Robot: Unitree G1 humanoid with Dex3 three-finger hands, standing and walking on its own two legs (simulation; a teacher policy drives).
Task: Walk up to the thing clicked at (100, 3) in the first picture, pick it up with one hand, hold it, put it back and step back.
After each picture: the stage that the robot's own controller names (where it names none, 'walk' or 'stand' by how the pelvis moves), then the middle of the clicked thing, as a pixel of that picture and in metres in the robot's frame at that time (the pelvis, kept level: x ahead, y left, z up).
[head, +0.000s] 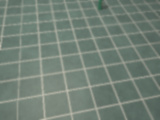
stand; (101, 1) +2.11 -0.37 -0.65
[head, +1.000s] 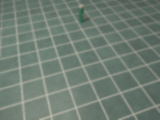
walk; (81, 14) +1.99 +0.05 -0.63
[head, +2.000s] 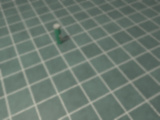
walk; (58, 34) +1.39 +0.28 -0.65
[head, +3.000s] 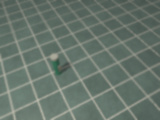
walk; (56, 65) +0.93 +0.27 -0.65
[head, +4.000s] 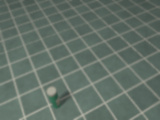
walk; (54, 98) +0.61 +0.25 -0.65
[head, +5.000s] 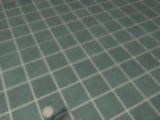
stand; (50, 117) +0.43 +0.21 -0.64
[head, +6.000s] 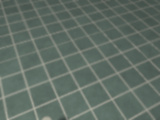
stand; out of the picture +0.39 +0.21 -0.66
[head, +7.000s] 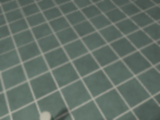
walk; out of the picture +0.34 +0.26 -0.64
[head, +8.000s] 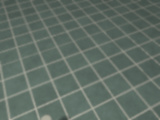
walk; out of the picture +0.40 +0.26 -0.63
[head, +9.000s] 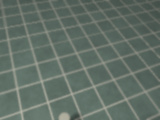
stand; out of the picture +0.38 +0.07 -0.64
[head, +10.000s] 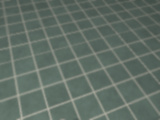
stand; out of the picture +0.37 +0.10 -0.66
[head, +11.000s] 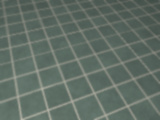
stand; out of the picture +0.35 +0.11 -0.66
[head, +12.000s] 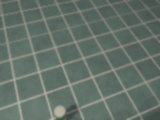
go down; (60, 115) +0.37 +0.10 -0.64
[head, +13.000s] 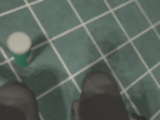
go down; (21, 52) +0.45 +0.15 -0.24
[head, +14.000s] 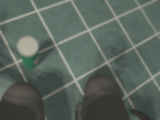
close in; (29, 55) +0.45 +0.14 -0.27
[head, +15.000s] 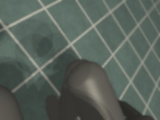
close in; out of the picture +0.44 +0.19 -0.17
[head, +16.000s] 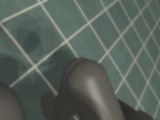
close; out of the picture +0.43 +0.20 -0.17
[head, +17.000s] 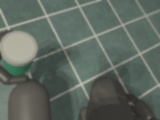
lift; (18, 63) +0.35 +0.19 -0.03
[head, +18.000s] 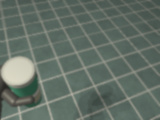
hold; (26, 87) +0.31 +0.16 +0.06
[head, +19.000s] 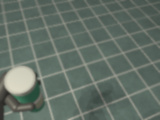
hold; (29, 93) +0.30 +0.16 +0.02
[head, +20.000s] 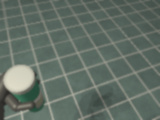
hold; (29, 93) +0.30 +0.17 +0.03
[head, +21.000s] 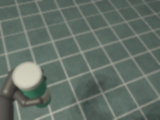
crouch; (36, 89) +0.32 +0.14 -0.02
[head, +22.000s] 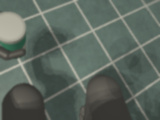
lower; (13, 41) +0.45 +0.16 -0.06
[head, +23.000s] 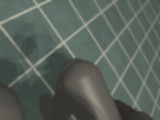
lower; out of the picture +0.43 +0.22 -0.18
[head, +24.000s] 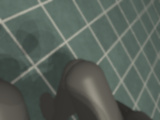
lower; out of the picture +0.43 +0.22 -0.18
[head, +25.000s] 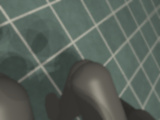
lower; out of the picture +0.41 +0.23 -0.17
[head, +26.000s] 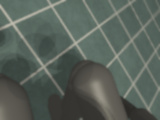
lower; out of the picture +0.40 +0.23 -0.17
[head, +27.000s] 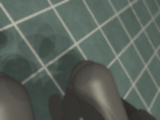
loosen; out of the picture +0.39 +0.23 -0.17
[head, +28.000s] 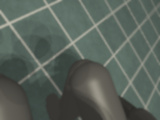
withdraw; out of the picture +0.40 +0.24 -0.17
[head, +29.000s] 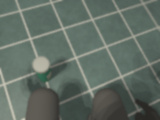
walk; (43, 71) +0.42 +0.17 -0.35
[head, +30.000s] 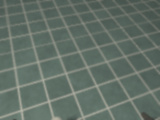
stand; out of the picture +0.35 +0.12 -0.59
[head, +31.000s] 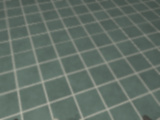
stand; out of the picture +0.35 +0.14 -0.60
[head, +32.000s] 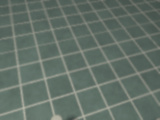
stand; out of the picture +0.36 +0.13 -0.62
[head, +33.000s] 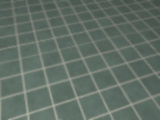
stand; out of the picture +0.37 +0.13 -0.66
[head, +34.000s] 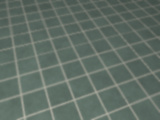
stand; out of the picture +0.35 +0.14 -0.66
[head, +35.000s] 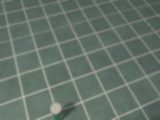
walk; (57, 112) +0.38 +0.14 -0.65
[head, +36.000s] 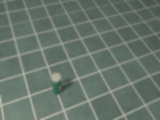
walk; (56, 84) +0.60 +0.13 -0.63
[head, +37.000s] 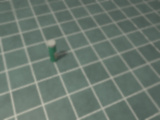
stand; (52, 51) +0.95 +0.23 -0.63
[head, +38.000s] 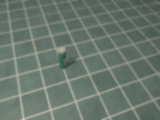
stand; (62, 58) +0.97 +0.15 -0.64
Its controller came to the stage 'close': yes
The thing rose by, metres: 0.65
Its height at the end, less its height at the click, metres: +0.00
